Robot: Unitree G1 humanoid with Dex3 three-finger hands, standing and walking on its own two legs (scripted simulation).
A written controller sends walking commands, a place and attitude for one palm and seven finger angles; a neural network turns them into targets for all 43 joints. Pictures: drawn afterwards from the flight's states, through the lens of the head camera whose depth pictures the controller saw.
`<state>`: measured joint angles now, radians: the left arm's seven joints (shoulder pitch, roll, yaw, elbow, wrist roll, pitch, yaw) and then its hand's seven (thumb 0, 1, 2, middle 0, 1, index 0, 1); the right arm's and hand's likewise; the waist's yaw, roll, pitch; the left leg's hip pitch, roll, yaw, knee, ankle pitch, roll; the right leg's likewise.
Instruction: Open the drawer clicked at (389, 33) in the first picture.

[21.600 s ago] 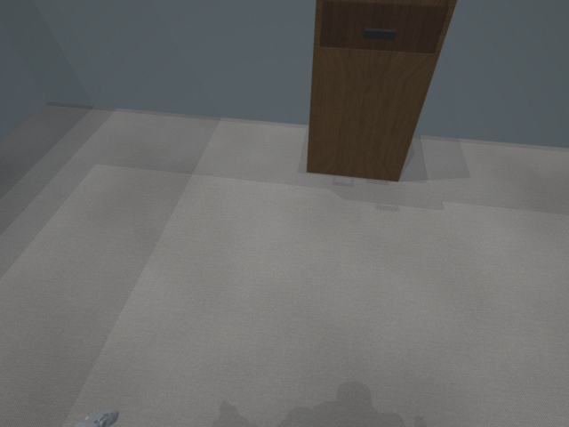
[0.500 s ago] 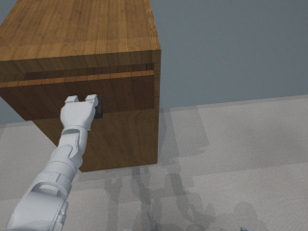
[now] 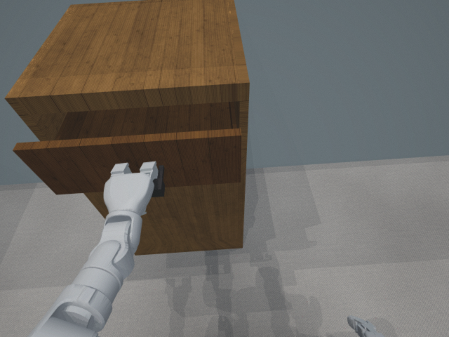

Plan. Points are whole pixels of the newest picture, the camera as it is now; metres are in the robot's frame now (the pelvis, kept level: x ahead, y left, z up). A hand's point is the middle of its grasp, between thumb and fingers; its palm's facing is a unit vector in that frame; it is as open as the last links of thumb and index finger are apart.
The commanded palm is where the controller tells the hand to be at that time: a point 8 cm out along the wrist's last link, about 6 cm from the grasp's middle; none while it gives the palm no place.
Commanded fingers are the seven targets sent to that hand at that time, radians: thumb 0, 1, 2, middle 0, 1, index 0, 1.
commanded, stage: pull the drawer open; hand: left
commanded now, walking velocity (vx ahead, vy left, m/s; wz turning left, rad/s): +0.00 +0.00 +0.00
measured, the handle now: (137, 180) +0.42 +0.20 +0.01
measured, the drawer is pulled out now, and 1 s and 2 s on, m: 0.10 0.15 0.30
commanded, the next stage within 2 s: open the thumb to release the handle in 1.92 s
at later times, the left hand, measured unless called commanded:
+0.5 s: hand (138, 213) +0.35 +0.19 -0.01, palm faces -0.03 -0.09 -1.00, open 5.9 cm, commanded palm +0.29 +0.19 +0.05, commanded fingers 0.00 0.90 0.90 -0.40 -1.35 -0.40 -1.35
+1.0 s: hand (135, 226) +0.32 +0.19 -0.01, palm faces -0.04 -0.08 -1.00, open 6.0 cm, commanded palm +0.28 +0.19 +0.05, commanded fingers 0.00 0.90 0.90 -0.40 -1.35 -0.40 -1.35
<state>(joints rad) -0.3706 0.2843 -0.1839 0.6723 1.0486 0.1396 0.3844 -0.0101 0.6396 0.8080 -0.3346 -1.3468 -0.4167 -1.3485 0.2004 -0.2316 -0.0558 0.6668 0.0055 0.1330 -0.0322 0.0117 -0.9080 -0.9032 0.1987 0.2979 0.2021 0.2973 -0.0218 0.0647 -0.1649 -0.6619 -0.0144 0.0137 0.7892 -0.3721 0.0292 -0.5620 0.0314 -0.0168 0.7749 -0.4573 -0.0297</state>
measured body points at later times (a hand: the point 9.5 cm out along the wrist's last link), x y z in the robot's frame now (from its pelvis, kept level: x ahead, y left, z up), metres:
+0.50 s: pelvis +0.00 -0.01 +0.00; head +0.05 -0.03 +0.45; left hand +0.35 +0.19 +0.05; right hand +0.07 -0.27 -0.13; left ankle +0.00 +0.10 -0.71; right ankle -0.05 -0.10 -0.71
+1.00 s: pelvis +0.00 -0.01 +0.00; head +0.03 -0.03 +0.45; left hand +0.32 +0.19 +0.05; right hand +0.18 -0.24 -0.11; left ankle +0.00 +0.10 -0.71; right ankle -0.05 -0.10 -0.71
